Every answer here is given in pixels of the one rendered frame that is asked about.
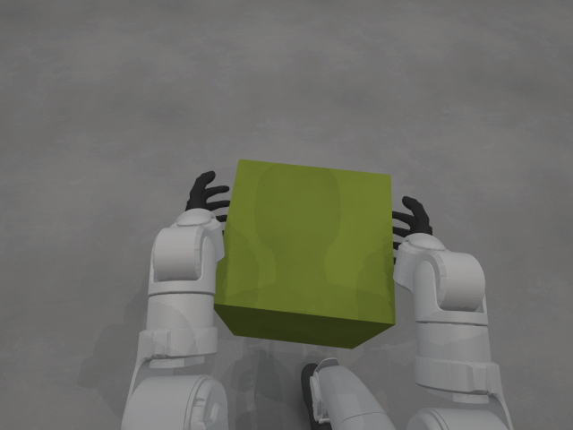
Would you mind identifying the carton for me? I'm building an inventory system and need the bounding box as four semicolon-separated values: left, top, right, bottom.
214;159;396;349

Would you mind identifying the robot right upper arm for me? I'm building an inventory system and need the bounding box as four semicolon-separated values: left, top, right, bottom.
406;408;508;430

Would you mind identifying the robot right thigh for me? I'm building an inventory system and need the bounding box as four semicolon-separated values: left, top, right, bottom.
310;365;397;430

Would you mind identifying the robot right shin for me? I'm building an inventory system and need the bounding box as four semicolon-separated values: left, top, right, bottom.
312;357;340;422

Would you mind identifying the robot left forearm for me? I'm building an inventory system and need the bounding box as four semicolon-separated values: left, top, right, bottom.
121;208;225;430

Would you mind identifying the right robot hand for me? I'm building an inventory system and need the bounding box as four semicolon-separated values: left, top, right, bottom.
392;196;432;264

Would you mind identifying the robot right forearm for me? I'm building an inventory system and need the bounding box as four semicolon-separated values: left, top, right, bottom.
393;233;514;430

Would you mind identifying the left robot hand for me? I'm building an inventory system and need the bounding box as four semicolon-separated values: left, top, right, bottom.
185;171;230;235

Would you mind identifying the robot left upper arm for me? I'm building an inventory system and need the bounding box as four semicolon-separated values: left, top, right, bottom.
123;374;228;430

